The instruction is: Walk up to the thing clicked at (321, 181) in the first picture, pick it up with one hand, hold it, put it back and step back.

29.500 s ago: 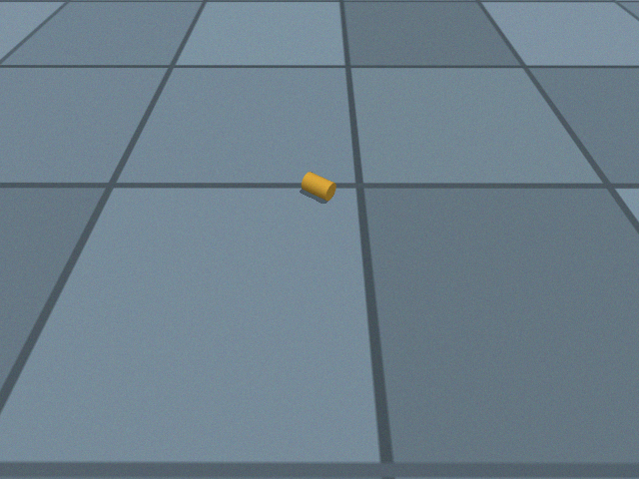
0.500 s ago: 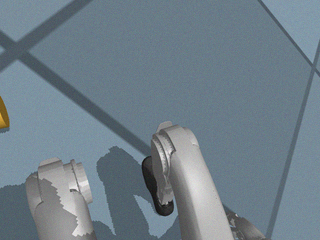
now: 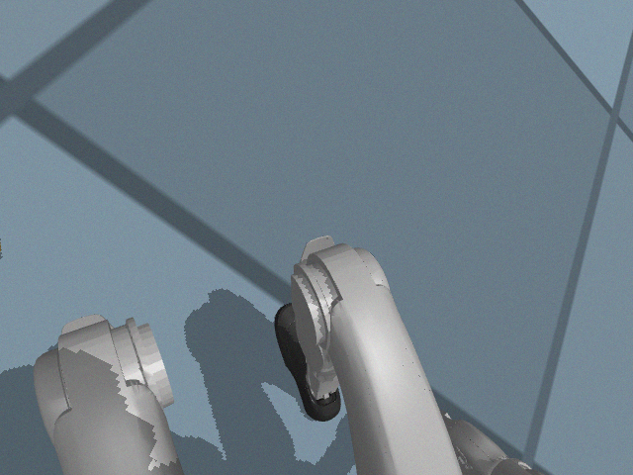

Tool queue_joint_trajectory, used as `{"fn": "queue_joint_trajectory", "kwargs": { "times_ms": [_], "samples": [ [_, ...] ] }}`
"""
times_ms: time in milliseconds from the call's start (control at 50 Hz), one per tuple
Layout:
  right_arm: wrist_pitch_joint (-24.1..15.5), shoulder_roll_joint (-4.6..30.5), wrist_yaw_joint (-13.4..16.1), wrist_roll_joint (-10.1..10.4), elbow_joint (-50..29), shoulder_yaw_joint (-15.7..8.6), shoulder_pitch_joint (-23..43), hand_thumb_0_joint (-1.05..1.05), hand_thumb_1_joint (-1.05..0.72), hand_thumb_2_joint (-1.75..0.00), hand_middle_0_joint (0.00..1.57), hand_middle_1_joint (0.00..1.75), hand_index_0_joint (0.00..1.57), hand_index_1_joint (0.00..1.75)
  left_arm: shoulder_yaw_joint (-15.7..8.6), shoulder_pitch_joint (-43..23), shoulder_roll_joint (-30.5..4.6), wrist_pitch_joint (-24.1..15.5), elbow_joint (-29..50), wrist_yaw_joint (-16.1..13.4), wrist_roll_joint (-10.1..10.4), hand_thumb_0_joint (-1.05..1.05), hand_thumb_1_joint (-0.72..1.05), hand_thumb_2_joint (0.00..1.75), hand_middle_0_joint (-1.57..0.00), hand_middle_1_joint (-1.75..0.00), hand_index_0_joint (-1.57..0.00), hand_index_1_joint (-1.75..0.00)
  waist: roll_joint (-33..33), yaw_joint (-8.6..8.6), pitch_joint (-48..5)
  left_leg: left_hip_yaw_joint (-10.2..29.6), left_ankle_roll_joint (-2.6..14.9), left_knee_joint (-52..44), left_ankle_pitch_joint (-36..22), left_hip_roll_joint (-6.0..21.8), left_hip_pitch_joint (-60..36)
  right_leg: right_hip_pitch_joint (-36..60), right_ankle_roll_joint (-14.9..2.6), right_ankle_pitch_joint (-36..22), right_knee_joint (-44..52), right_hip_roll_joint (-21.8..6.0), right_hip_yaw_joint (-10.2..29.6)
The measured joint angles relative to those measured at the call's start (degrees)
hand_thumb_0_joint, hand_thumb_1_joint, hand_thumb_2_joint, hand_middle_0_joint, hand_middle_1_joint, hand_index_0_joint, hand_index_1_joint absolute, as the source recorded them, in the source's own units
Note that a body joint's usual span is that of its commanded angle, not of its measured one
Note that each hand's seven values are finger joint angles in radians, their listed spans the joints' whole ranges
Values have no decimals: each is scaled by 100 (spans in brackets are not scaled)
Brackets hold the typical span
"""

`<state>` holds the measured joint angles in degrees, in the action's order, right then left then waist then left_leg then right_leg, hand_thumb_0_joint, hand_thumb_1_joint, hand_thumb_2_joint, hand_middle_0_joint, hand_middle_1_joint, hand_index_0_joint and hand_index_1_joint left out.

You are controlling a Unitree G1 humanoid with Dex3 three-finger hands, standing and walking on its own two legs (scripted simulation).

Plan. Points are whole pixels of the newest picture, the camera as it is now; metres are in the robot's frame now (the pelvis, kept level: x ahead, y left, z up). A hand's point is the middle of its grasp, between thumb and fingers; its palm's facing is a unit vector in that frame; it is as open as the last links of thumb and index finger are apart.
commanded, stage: open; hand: left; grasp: from above
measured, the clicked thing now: out of the picture +0.45 +0.32 -0.25
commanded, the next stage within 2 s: withdraw in 0.90 s
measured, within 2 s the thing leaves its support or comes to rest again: rests again in 1.44 s
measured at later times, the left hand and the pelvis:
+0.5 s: hand out of the picture +0.44 +0.32 -0.22, palm faces -0.46 -0.13 -0.88, open 11.6 cm; pelvis +0.00 +0.00 +0.00, yaw +0 degrees
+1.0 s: hand out of the picture +0.45 +0.32 -0.22, palm faces -0.44 -0.14 -0.89, open 12.1 cm; pelvis +0.00 +0.00 +0.00, yaw -1 degrees
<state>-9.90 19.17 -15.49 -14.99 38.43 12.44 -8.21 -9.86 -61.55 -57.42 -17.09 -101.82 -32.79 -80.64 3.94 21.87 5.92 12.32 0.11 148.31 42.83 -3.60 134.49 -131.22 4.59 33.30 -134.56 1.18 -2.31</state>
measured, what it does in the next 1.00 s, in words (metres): stands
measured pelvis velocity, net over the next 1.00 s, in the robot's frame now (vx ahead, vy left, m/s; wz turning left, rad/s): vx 0.00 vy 0.00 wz -0.02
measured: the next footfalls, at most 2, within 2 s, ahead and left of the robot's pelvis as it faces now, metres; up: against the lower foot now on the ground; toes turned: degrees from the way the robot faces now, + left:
none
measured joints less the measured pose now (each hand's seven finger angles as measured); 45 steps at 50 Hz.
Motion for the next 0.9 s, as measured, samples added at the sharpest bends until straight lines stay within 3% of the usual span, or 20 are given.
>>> {"fn": "queue_joint_trajectory", "kwargs": {
  "times_ms": [380, 680, 900],
  "samples": [
    [-113, 78, 26, -52, 3, 99, 15, 0, -90, -91, 20, 30, 20, 30, 241, -30, -45, 11, -115, -111, -52, -2, -20, 67, -66, -43, -62, -54, 86, 28, 18, 60, -31, -20, -8, -3, -57, 60, -26, -26, 44, -4, -57],
    [-210, 75, -32, -53, 28, 55, -20, 0, -90, -91, 20, 30, 20, 30, 162, 41, -18, 128, 61, -200, 23, 0, -24, 82, -48, -66, -44, -72, 116, 36, 10, 81, -17, -20, 42, -3, -31, 55, -26, 9, 69, -17, -85],
    [-184, 112, -98, -27, -48, 38, -25, 0, -90, -90, 20, 30, 20, 30, -11, 122, 2, 240, 275, -25, 133, 0, -22, 87, -39, -75, -36, -80, 58, 57, 63, 86, 6, -3, 57, -13, -14, 65, -40, 41, 68, -34, -99]
  ]
}}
